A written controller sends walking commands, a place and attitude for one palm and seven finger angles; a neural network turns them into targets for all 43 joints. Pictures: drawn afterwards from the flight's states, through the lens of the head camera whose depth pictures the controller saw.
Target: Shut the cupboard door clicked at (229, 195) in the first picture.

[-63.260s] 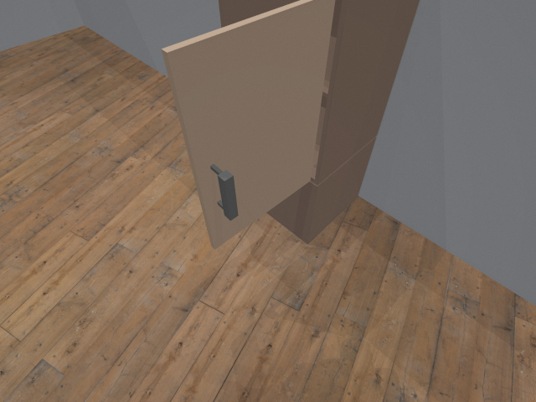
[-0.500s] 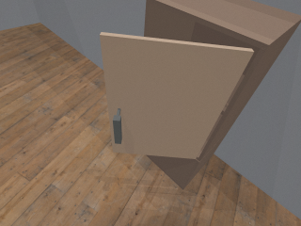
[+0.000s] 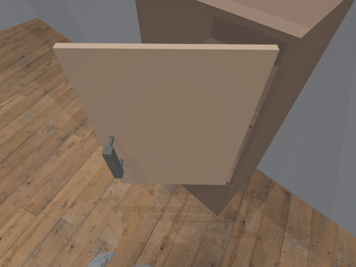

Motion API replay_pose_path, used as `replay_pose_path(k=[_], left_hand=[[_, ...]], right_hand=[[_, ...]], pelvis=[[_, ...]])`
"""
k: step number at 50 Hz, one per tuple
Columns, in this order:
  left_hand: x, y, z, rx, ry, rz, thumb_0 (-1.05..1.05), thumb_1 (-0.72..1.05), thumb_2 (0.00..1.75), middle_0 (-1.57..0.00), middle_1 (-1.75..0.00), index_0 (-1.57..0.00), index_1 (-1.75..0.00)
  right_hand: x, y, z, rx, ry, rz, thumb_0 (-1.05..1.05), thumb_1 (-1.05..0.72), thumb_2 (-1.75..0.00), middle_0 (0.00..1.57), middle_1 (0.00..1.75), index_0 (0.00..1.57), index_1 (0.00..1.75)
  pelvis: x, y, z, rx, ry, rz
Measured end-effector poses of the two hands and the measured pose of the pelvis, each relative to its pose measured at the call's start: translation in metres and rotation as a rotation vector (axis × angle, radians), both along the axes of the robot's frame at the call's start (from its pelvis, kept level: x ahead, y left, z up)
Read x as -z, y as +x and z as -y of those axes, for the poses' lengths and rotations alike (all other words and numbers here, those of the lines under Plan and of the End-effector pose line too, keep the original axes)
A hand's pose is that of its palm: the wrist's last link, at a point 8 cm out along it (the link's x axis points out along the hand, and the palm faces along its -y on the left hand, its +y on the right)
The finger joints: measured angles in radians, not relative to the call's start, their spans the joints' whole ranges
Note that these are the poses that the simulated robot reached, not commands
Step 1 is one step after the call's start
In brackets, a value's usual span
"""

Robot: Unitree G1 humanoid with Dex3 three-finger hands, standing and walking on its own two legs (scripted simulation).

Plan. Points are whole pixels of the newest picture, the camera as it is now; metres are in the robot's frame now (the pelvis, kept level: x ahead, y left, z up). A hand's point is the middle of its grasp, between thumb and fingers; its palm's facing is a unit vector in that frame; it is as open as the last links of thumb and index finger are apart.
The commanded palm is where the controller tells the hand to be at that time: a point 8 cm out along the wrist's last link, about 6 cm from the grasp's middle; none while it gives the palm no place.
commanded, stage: come to a stop and stand still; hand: left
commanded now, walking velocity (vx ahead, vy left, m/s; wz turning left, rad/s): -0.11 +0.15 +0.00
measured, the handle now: (115, 157) +0.42 +0.21 -0.09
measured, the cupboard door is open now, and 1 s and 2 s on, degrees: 42 42 42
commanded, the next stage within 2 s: look again from close up in 1.06 s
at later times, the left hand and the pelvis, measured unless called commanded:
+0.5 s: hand out of the picture -0.06 +0.21 -0.18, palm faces +0.04 -0.98 -0.20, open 7.4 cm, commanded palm none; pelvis -0.05 +0.04 +0.00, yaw -1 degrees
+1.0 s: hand out of the picture -0.14 +0.18 -0.17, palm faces +0.04 -0.99 -0.13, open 7.4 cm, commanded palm none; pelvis -0.09 +0.03 +0.01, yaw +0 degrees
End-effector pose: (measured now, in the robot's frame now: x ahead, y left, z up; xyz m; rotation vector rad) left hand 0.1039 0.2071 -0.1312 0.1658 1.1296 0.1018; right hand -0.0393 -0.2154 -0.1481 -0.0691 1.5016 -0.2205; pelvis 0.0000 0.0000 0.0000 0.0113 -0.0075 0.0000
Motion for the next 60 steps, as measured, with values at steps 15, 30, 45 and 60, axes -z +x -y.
replay_pose_path(k=[15, 30, 45, 60], left_hand=[[0.019, -0.083, -0.054, -0.092, -0.013, -0.130, 0.01, 0.91, 0.90, -0.20, -0.30, -0.20, -0.29], [0.007, -0.199, -0.040, -0.091, -0.008, -0.329, 0.01, 0.91, 0.90, -0.20, -0.29, -0.20, -0.29], [0.015, -0.228, -0.018, -0.085, -0.069, -0.317, 0.01, 0.91, 0.90, -0.20, -0.30, -0.20, -0.29], [0.011, -0.267, -0.020, -0.104, -0.043, -0.390, 0.01, 0.91, 0.90, -0.20, -0.29, -0.20, -0.29]], right_hand=[[-0.023, 0.065, -0.018, -0.123, -0.089, 0.265, 0.00, -0.92, -0.89, 0.20, 0.30, 0.20, 0.30], [-0.012, 0.018, -0.024, -0.088, -0.032, 0.229, 0.00, -0.94, -0.89, 0.21, 0.30, 0.20, 0.30], [-0.013, -0.082, -0.031, -0.049, -0.013, 0.029, 0.01, -0.91, -0.89, 0.20, 0.30, 0.20, 0.30], [-0.006, -0.091, -0.050, -0.048, 0.045, 0.024, 0.01, -0.90, -0.89, 0.20, 0.30, 0.20, 0.30]], pelvis=[[0.001, -0.032, -0.031, 0.007, -0.016, 0.010], [-0.005, -0.065, -0.036, 0.020, -0.013, 0.004], [-0.007, -0.088, -0.031, 0.006, -0.021, 0.019], [-0.005, -0.095, -0.031, 0.006, -0.031, 0.007]])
